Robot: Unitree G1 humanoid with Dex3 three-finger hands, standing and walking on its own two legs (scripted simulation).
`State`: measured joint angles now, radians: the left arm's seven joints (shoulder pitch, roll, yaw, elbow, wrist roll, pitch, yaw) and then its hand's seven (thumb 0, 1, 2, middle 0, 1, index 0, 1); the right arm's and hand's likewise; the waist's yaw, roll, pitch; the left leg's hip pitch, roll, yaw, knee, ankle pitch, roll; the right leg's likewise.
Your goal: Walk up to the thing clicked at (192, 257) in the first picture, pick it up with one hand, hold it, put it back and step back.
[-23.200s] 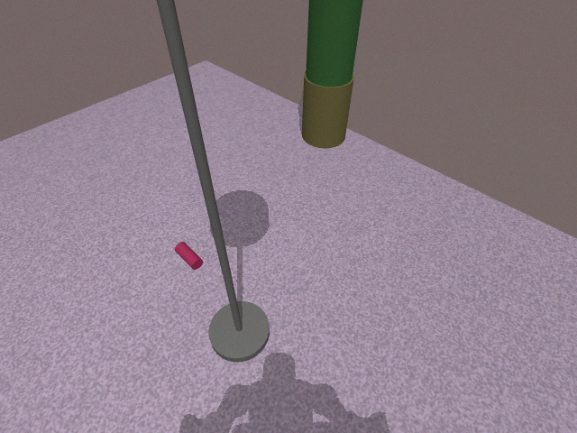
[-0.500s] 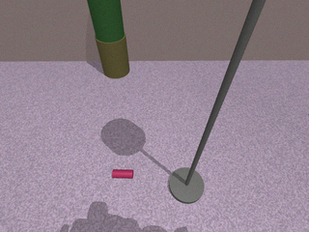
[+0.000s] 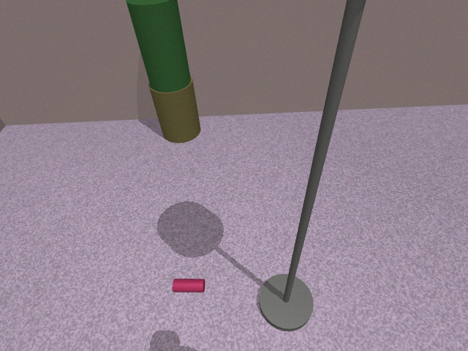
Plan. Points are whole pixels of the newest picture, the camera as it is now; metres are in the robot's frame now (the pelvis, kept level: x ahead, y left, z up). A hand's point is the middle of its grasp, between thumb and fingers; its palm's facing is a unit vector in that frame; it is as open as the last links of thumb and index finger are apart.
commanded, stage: walk up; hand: left
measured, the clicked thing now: (189, 285) +0.55 +0.25 -0.74
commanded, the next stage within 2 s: stand in 1.40 s
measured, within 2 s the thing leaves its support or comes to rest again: neither
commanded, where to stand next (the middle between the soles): +0.13 +0.01 m, yaw -3 degrees
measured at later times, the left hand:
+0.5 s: hand out of the picture +0.09 +0.31 -0.17, palm faces -0.13 -0.94 -0.31, open 7.4 cm
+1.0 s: hand (123, 329) +0.22 +0.25 -0.14, palm faces -0.11 -0.94 -0.32, open 7.4 cm
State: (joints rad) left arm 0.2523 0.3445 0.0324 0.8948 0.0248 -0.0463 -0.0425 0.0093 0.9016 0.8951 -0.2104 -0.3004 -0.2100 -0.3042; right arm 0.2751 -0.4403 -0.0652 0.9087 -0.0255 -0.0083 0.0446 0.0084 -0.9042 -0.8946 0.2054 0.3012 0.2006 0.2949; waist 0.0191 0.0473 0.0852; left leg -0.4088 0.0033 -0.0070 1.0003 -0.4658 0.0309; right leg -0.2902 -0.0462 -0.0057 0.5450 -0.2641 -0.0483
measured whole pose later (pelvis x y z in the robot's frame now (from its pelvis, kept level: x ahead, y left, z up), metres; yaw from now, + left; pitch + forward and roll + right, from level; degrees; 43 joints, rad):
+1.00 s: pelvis +0.07 +0.01 +0.00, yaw -5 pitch -2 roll +0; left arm 0.07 0.36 0.01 1.03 0.00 0.00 -0.02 0.01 0.90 0.90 -0.21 -0.30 -0.21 -0.30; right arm 0.18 -0.37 0.00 1.06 -0.01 -0.05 0.00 0.01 -0.90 -0.89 0.21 0.30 0.20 0.30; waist -0.02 -0.01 0.05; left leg -0.16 0.03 0.02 0.47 -0.27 -0.02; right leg -0.17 0.00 -0.02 0.48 -0.27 -0.02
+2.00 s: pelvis +0.06 +0.02 +0.01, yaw -4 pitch -2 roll +0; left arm 0.08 0.35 0.00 1.15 0.00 -0.01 -0.01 0.01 0.91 0.90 -0.21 -0.30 -0.20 -0.30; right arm 0.09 -0.35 0.00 1.15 -0.01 -0.02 0.01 0.01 -0.90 -0.89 0.21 0.30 0.20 0.30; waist 0.00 0.00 0.05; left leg -0.10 0.02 0.02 0.30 -0.16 -0.01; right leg -0.09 -0.01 -0.03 0.29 -0.16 0.00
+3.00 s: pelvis +0.08 +0.02 +0.01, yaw -3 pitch -1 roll +0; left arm 0.11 0.35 -0.01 1.14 0.01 -0.01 -0.01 0.01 0.91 0.90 -0.21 -0.30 -0.21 -0.30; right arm 0.10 -0.36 0.01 1.14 -0.01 -0.02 0.01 0.01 -0.90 -0.89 0.21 0.30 0.20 0.30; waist 0.00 0.01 0.05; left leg -0.10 0.02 0.01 0.30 -0.18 -0.01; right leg -0.09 -0.01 -0.04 0.29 -0.18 0.00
